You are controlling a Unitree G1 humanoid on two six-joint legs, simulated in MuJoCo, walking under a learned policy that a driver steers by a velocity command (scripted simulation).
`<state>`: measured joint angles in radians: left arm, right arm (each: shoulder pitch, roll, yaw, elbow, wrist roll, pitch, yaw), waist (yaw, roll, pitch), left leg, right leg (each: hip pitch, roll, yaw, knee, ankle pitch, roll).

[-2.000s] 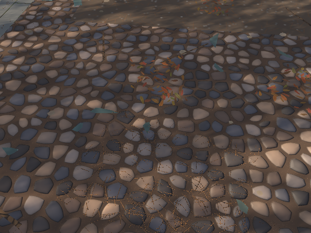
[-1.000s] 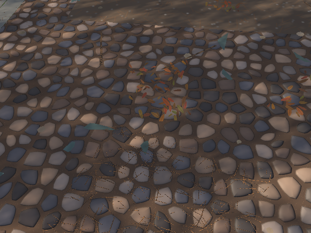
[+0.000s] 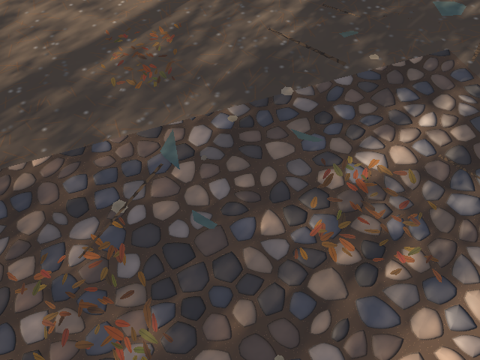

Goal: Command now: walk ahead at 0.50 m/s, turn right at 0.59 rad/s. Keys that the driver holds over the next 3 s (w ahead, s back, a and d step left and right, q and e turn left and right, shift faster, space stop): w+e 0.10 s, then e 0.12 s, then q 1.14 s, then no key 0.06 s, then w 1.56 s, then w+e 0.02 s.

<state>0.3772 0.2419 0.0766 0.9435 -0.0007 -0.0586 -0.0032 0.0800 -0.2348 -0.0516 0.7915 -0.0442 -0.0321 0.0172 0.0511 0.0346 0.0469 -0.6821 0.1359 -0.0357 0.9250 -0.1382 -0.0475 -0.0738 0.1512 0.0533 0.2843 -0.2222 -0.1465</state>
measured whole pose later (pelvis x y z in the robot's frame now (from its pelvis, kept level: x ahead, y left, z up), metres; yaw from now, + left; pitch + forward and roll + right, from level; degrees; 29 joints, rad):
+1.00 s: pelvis +0.20 +0.05 -0.01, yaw +9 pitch +0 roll +0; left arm 0.20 0.27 0.04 0.77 0.03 0.01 0.02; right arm 0.19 -0.27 -0.07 0.73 -0.01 0.08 0.04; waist 0.01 -0.01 0.05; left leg -0.29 0.00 0.05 0.70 -0.43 0.00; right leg -0.24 -0.08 -0.17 0.51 -0.26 -0.01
